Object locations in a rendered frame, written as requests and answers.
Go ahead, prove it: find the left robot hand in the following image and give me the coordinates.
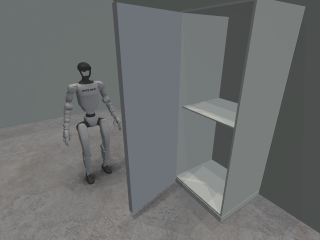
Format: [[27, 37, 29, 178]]
[[113, 116, 123, 131]]

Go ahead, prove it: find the right robot hand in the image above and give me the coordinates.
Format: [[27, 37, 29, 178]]
[[62, 129, 72, 147]]

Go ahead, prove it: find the robot right forearm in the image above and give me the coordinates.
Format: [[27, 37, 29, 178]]
[[63, 104, 71, 130]]

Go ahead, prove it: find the fridge door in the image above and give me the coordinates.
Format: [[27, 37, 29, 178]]
[[112, 2, 183, 213]]

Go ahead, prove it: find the robot left upper arm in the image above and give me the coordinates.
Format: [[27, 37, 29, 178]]
[[95, 81, 110, 104]]

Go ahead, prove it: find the robot left forearm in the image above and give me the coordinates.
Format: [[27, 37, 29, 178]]
[[106, 97, 118, 118]]

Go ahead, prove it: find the left robot thigh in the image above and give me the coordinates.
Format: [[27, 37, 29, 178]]
[[98, 117, 110, 151]]

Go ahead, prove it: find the right robot shin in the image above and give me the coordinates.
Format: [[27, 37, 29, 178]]
[[82, 152, 91, 175]]

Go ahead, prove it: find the robot right upper arm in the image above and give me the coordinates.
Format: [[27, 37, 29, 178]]
[[65, 83, 77, 110]]

